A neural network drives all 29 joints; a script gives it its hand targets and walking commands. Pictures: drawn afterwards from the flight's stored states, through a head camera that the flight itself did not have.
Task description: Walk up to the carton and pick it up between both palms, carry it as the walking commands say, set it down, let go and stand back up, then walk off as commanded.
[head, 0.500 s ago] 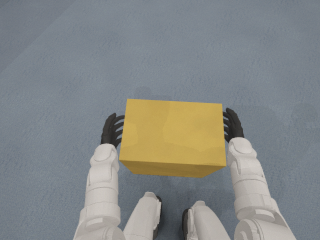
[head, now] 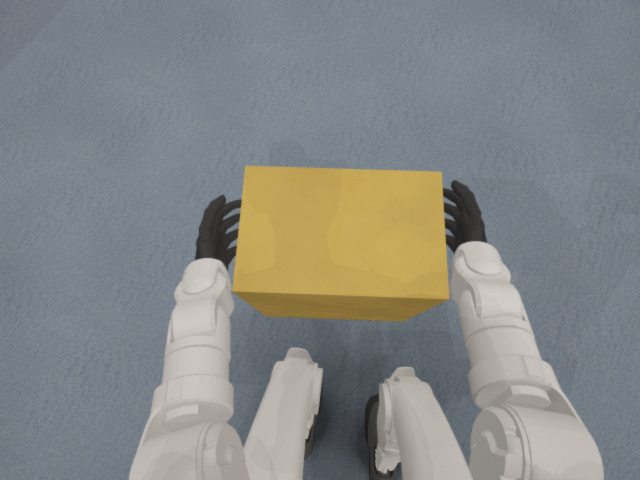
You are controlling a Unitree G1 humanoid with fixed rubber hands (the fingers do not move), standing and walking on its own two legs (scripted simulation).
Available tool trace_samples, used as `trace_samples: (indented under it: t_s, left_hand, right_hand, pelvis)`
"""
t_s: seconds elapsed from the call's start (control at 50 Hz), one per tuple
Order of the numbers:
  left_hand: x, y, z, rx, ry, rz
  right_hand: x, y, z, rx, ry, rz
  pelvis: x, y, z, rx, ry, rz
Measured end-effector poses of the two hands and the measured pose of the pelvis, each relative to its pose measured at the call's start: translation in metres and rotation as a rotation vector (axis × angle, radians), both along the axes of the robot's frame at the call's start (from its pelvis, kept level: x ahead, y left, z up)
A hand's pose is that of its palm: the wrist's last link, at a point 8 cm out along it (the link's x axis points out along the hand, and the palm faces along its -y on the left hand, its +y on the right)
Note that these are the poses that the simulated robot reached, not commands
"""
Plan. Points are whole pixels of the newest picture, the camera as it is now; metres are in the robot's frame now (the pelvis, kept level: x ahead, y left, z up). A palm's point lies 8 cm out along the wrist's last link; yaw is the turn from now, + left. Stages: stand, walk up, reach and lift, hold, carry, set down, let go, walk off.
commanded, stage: set down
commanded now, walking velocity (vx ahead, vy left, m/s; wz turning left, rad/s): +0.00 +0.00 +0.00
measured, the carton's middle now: (337, 257) +0.40 +0.04 -0.14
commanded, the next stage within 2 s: none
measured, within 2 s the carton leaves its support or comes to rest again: neither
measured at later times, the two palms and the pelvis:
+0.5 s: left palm (231, 260) +0.39 +0.21 -0.17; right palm (442, 247) +0.44 -0.11 -0.17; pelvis -0.02 +0.00 -0.08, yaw -2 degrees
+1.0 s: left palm (245, 260) +0.42 +0.21 -0.26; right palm (427, 249) +0.46 -0.11 -0.26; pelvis -0.03 +0.01 -0.15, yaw -3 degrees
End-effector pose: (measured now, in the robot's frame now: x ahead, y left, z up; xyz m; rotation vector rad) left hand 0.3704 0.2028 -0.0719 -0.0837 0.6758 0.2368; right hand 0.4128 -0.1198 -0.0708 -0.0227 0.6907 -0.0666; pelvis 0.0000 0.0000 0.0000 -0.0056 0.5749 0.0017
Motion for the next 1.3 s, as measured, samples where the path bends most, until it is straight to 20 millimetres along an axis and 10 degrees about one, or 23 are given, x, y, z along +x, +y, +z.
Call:
trace_samples:
  t_s: [1.3]
  left_hand:
    - [0.058, 0.011, -0.242, 0.002, 0.033, -0.014]
  right_hand:
    - [0.059, 0.011, -0.239, -0.002, 0.026, -0.006]
  pelvis:
    - [-0.040, 0.009, -0.191, -0.003, 0.147, -0.055]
